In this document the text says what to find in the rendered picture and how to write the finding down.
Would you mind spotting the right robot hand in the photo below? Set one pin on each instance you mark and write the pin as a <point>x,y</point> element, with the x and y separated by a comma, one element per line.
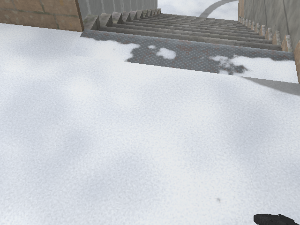
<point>265,219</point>

